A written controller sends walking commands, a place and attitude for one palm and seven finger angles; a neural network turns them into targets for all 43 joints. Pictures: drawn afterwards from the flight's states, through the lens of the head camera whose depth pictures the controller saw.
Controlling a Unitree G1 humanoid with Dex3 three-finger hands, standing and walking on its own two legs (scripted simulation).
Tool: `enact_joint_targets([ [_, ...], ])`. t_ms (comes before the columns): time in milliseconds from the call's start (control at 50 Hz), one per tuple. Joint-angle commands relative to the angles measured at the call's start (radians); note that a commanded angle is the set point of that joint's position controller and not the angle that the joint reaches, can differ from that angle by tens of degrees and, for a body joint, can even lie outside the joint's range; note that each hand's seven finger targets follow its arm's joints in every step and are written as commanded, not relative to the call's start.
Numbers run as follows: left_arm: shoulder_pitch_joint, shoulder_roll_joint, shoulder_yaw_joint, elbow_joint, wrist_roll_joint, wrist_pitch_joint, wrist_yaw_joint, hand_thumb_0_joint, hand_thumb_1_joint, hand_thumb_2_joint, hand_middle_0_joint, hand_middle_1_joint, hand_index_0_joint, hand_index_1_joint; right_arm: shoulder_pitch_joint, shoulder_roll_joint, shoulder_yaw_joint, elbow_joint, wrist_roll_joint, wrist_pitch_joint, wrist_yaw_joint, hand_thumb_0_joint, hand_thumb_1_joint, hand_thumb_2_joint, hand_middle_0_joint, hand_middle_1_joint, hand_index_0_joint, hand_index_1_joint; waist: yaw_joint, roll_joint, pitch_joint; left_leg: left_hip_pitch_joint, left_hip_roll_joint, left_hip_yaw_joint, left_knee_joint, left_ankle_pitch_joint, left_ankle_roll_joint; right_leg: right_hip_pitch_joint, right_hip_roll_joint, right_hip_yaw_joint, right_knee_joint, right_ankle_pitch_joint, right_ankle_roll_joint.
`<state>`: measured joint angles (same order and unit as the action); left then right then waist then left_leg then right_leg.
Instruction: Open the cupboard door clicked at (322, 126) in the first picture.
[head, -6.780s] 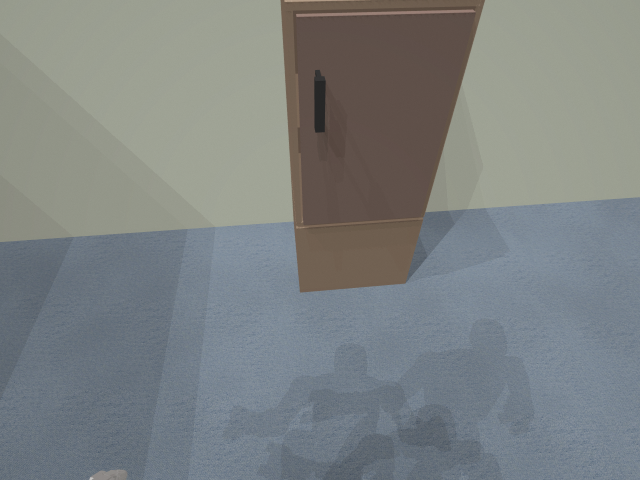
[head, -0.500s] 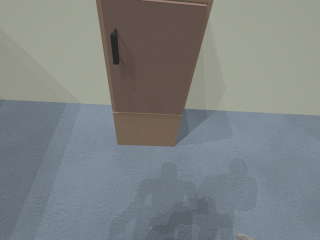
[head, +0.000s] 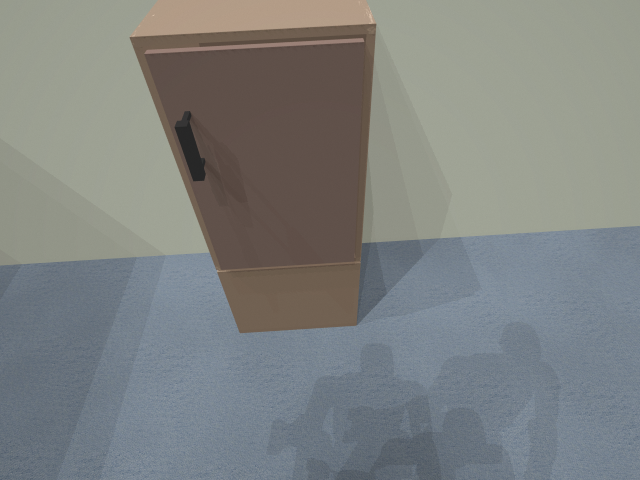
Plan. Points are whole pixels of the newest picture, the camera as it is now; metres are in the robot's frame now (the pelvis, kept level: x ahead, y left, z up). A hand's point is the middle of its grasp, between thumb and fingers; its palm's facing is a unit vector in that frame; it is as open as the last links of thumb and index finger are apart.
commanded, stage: take the last steps up to it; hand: left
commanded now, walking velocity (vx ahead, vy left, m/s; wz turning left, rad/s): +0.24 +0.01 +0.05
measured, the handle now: (193, 146) +0.70 +0.27 +0.05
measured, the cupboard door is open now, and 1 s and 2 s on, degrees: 0 0 0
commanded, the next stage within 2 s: come to a stop and stand still in 0.26 s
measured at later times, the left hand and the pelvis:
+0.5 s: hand out of the picture +0.05 +0.17 -0.18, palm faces +0.14 -0.98 -0.11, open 7.4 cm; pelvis +0.15 +0.04 -0.01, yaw +0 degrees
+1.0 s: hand (212, 474) +0.17 +0.17 -0.14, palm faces +0.03 -0.96 -0.27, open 7.4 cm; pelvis +0.13 -0.02 +0.01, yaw -2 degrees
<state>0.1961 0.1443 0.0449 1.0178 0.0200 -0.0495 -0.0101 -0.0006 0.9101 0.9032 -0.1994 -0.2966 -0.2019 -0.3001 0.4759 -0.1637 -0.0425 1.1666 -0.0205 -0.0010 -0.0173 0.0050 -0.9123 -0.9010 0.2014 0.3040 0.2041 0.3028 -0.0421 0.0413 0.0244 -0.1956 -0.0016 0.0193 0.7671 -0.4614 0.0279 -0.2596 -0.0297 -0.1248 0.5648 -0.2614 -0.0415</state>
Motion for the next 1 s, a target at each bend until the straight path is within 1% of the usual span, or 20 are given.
enact_joint_targets([
  [0, 0.188, 0.138, 0.028, 0.025, -0.006, -0.002, 0.030, 0.000, 0.900, 0.900, -0.200, -0.300, -0.200, -0.300, -0.138, -0.063, -0.027, -0.123, -0.006, -0.029, 0.016, 0.000, -0.900, -0.900, 0.200, 0.300, 0.200, 0.300, 0.088, -0.113, 0.126, -0.464, 0.102, -0.040, 0.387, 0.099, 0.004, 0.119, -0.355, 0.444, -0.453, -0.320, -0.114],
  [40, 0.172, 0.067, 0.010, 0.022, -0.003, -0.017, 0.032, 0.000, 0.900, 0.900, -0.200, -0.300, -0.200, -0.300, -0.083, -0.013, -0.022, -0.096, -0.013, -0.016, 0.021, 0.000, -0.900, -0.900, 0.200, 0.300, 0.200, 0.300, 0.045, -0.112, 0.119, -0.403, 0.112, -0.017, 0.357, 0.213, -0.020, 0.071, -0.261, 0.252, -0.436, -0.049, -0.068],
  [80, 0.195, 0.060, -0.001, 0.035, -0.003, -0.028, 0.033, 0.000, 0.900, 0.900, -0.200, -0.300, -0.200, -0.300, -0.064, -0.008, -0.020, -0.090, -0.012, -0.010, 0.022, 0.000, -0.900, -0.900, 0.200, 0.300, 0.200, 0.300, 0.030, -0.154, 0.092, -0.397, 0.113, 0.002, 0.325, 0.243, -0.038, 0.095, -0.237, 0.177, -0.417, 0.147, -0.070],
  [300, 0.301, 0.102, 0.004, 0.105, 0.008, -0.029, 0.042, 0.000, 0.900, 0.900, -0.200, -0.300, -0.200, -0.300, -0.328, -0.004, -0.007, -0.184, 0.001, -0.028, 0.041, 0.000, -0.900, -0.900, 0.200, 0.300, 0.200, 0.300, 0.074, -0.183, 0.107, -0.285, 0.076, 0.078, -0.067, 0.247, -0.019, 0.156, -0.242, 0.122, -0.311, 0.470, -0.097],
  [340, 0.291, 0.103, 0.009, 0.107, 0.006, -0.020, 0.045, 0.000, 0.900, 0.900, -0.200, -0.300, -0.200, -0.300, -0.295, -0.019, -0.004, -0.177, -0.001, -0.036, 0.032, 0.000, -0.900, -0.900, 0.200, 0.300, 0.200, 0.300, 0.049, -0.169, 0.084, -0.177, 0.052, 0.085, -0.164, 0.257, -0.004, 0.165, -0.226, 0.102, -0.222, 0.535, -0.081],
  [360, 0.279, 0.092, 0.004, 0.111, 0.002, -0.014, 0.049, 0.000, 0.900, 0.900, -0.200, -0.300, -0.200, -0.300, -0.210, -0.033, -0.003, -0.146, -0.005, -0.042, 0.019, 0.000, -0.900, -0.900, 0.200, 0.300, 0.200, 0.300, 0.008, -0.129, 0.036, -0.044, 0.028, 0.088, -0.275, 0.358, -0.005, 0.160, -0.183, 0.073, -0.084, 0.605, -0.049],
  [380, 0.297, 0.059, -0.006, 0.109, -0.005, -0.007, 0.053, 0.000, 0.900, 0.900, -0.200, -0.300, -0.200, -0.300, -0.105, -0.078, -0.007, -0.111, -0.010, -0.052, 0.005, 0.000, -0.900, -0.900, 0.200, 0.300, 0.200, 0.300, -0.019, -0.034, -0.070, 0.158, 0.107, 0.029, -0.306, 0.684, 0.006, 0.099, -0.120, 0.043, 0.094, 0.494, -0.004],
  [400, 0.379, 0.011, -0.020, 0.119, -0.020, 0.003, 0.059, 0.000, 0.900, 0.900, -0.200, -0.300, -0.200, -0.300, -0.054, -0.156, -0.013, -0.102, -0.006, -0.053, -0.009, 0.000, -0.900, -0.900, 0.200, 0.300, 0.200, 0.300, 0.001, 0.162, -0.191, 0.372, 0.331, -0.185, -0.244, 1.170, 0.084, -0.075, -0.037, 0.013, 0.241, 0.026, 0.047],
  [420, 0.403, 0.011, -0.025, 0.124, -0.020, 0.012, 0.066, 0.000, 0.900, 0.900, -0.200, -0.300, -0.200, -0.300, -0.065, -0.167, -0.008, -0.104, 0.011, -0.040, -0.020, 0.000, -0.900, -0.900, 0.200, 0.300, 0.200, 0.300, 0.014, 0.157, -0.214, 0.298, 0.426, -0.202, -0.308, 1.382, 0.156, -0.028, -0.016, 0.071, 0.360, -0.366, 0.058],
  [440, 0.396, 0.017, -0.026, 0.135, -0.021, 0.032, 0.071, 0.000, 0.900, 0.900, -0.200, -0.300, -0.200, -0.300, -0.131, -0.175, 0.000, -0.111, 0.017, -0.037, -0.034, 0.000, -0.900, -0.900, 0.200, 0.300, 0.200, 0.300, 0.034, 0.158, -0.213, 0.253, 0.436, -0.214, -0.345, 1.346, 0.166, -0.035, -0.026, 0.129, 0.409, -0.384, 0.068],
  [500, 0.266, 0.054, -0.007, 0.096, -0.004, 0.073, 0.061, 0.000, 0.900, 0.900, -0.200, -0.300, -0.200, -0.300, -0.252, -0.139, -0.006, -0.138, 0.013, -0.011, -0.047, 0.000, -0.900, -0.900, 0.200, 0.300, 0.200, 0.300, 0.043, 0.055, 0.031, -0.023, 0.385, -0.154, -0.429, 1.074, 0.164, -0.082, -0.061, 0.138, 0.455, -0.287, 0.080],
  [560, 0.266, 0.070, 0.017, 0.057, 0.002, 0.101, 0.049, 0.000, 0.900, 0.900, -0.200, -0.300, -0.200, -0.300, -0.281, -0.152, -0.024, -0.166, 0.012, -0.001, -0.049, 0.000, -0.900, -0.900, 0.200, 0.300, 0.200, 0.300, 0.051, 0.064, -0.065, 0.025, 0.372, -0.094, -0.435, 0.947, 0.156, -0.152, -0.035, 0.144, 0.581, -0.197, 0.092],
  [660, 0.206, 0.083, 0.046, -0.024, 0.005, 0.122, 0.037, 0.000, 0.900, 0.900, -0.200, -0.300, -0.200, -0.300, -0.328, -0.138, -0.041, -0.215, 0.003, 0.001, -0.035, 0.000, -0.900, -0.900, 0.200, 0.300, 0.200, 0.300, 0.058, 0.091, -0.076, -0.067, 0.333, -0.060, -0.477, 0.576, 0.139, -0.180, -0.025, 0.148, 0.626, -0.114, 0.101],
  [800, 0.137, 0.065, 0.015, -0.055, 0.002, 0.088, 0.030, 0.000, 0.900, 0.900, -0.200, -0.300, -0.200, -0.300, -0.295, -0.149, -0.047, -0.199, -0.012, 0.013, -0.002, 0.000, -0.900, -0.900, 0.200, 0.300, 0.200, 0.300, 0.038, 0.183, -0.046, -0.115, 0.277, -0.140, -0.562, 0.001, 0.105, -0.010, -0.014, 0.051, 0.147, -0.194, 0.063],
  [840, 0.240, 0.076, 0.011, -0.011, 0.002, 0.071, 0.032, 0.000, 0.900, 0.900, -0.200, -0.300, -0.200, -0.300, -0.289, -0.150, -0.045, -0.190, -0.007, 0.020, 0.003, 0.000, -0.900, -0.900, 0.200, 0.300, 0.200, 0.300, 0.088, 0.104, -0.050, -0.196, 0.213, -0.078, -0.506, -0.064, 0.042, 0.174, -0.001, 0.018, -0.104, -0.052, 0.056],
  [860, 0.250, 0.121, 0.011, -0.004, 0.011, 0.060, 0.036, 0.000, 0.900, 0.900, -0.200, -0.300, -0.200, -0.300, -0.260, -0.097, -0.034, -0.184, 0.005, 0.026, 0.007, 0.000, -0.900, -0.900, 0.200, 0.300, 0.200, 0.300, 0.086, -0.031, -0.017, -0.246, 0.134, -0.019, -0.384, -0.053, -0.013, 0.199, -0.066, 0.098, -0.258, -0.091, 0.047],
  [880, 0.200, 0.200, 0.016, -0.028, 0.015, 0.045, 0.041, 0.000, 0.900, 0.900, -0.200, -0.300, -0.200, -0.300, -0.244, -0.024, -0.016, -0.204, 0.017, 0.031, 0.013, 0.000, -0.900, -0.900, 0.200, 0.300, 0.200, 0.300, 0.061, -0.269, 0.028, -0.294, 0.051, 0.030, -0.197, -0.005, -0.068, 0.080, -0.290, 0.422, -0.444, -0.340, -0.033],
  [900, 0.121, 0.262, 0.020, -0.067, 0.009, 0.055, 0.042, 0.000, 0.900, 0.900, -0.200, -0.300, -0.200, -0.300, -0.291, -0.059, -0.019, -0.230, 0.006, 0.041, 0.021, 0.000, -0.900, -0.900, 0.200, 0.300, 0.200, 0.300, 0.066, -0.203, 0.098, -0.254, 0.056, -0.004, -0.103, -0.014, -0.062, -0.107, -0.387, 0.487, -0.504, -0.416, -0.081],
  [920, 0.085, 0.268, 0.032, -0.076, 0.004, 0.045, 0.046, 0.000, 0.900, 0.900, -0.200, -0.300, -0.200, -0.300, -0.307, -0.083, -0.026, -0.229, -0.003, 0.052, 0.022, 0.000, -0.900, -0.900, 0.200, 0.300, 0.200, 0.300, 0.073, -0.287, 0.123, -0.262, 0.050, -0.032, -0.029, 0.037, -0.055, -0.163, -0.361, 0.522, -0.520, -0.411, -0.074],
  [980, 0.021, 0.206, 0.019, -0.075, -0.001, 0.035, 0.044, 0.000, 0.900, 0.900, -0.200, -0.300, -0.200, -0.300, -0.183, -0.108, -0.031, -0.168, -0.005, 0.045, 0.027, 0.000, -0.900, -0.900, 0.200, 0.300, 0.200, 0.300, 0.024, -0.211, 0.121, -0.287, 0.036, -0.031, 0.099, 0.161, -0.060, -0.047, -0.262, 0.316, -0.415, -0.107, -0.048],
])
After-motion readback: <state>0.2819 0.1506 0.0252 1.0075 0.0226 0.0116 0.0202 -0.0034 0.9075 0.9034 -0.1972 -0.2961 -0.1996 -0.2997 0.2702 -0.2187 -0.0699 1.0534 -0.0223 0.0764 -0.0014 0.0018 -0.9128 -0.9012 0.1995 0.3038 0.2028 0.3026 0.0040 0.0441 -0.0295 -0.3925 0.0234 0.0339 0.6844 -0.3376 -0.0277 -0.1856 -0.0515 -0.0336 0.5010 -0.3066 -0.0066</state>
